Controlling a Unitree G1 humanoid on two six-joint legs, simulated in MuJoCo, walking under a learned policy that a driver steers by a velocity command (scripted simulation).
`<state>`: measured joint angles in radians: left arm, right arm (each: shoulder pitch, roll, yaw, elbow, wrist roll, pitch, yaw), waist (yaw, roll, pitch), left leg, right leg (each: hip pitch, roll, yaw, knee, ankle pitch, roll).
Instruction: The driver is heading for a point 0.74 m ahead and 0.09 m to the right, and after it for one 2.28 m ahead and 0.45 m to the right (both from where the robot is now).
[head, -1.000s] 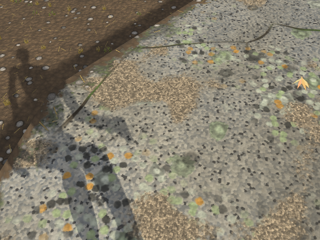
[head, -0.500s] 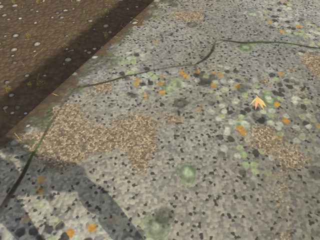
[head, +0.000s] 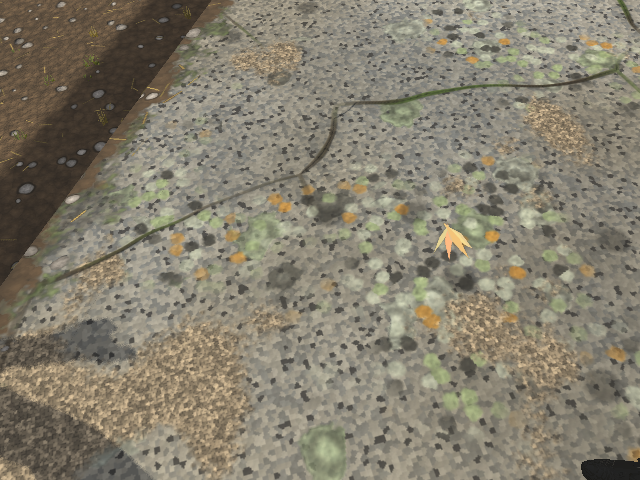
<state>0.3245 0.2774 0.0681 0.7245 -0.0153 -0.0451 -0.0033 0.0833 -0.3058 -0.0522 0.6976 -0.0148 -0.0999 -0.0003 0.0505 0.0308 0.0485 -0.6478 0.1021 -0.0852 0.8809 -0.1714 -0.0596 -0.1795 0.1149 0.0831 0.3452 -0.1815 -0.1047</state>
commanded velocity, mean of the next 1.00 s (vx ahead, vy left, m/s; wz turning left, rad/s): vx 0.50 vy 0.00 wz -0.47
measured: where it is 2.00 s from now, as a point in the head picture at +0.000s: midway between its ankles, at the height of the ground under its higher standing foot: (467, 357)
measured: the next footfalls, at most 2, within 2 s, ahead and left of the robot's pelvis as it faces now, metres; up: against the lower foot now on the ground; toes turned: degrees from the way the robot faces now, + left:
left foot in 0.22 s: +0.32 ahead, +0.14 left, +0.00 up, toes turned -11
right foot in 0.72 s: +0.50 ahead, -0.20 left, +0.00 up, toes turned -29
